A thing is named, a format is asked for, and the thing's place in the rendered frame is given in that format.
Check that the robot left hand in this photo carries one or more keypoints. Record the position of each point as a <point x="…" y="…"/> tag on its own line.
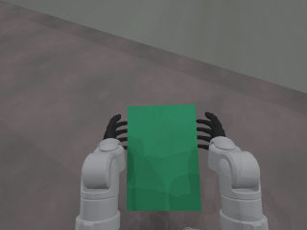
<point x="111" y="131"/>

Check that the robot right forearm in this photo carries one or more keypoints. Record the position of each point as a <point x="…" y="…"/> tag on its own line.
<point x="240" y="186"/>

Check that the robot left forearm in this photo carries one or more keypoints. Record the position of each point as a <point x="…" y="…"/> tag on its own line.
<point x="100" y="187"/>

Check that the robot right hand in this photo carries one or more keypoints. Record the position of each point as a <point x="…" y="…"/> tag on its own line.
<point x="215" y="130"/>

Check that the carton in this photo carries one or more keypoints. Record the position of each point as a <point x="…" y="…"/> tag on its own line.
<point x="163" y="172"/>

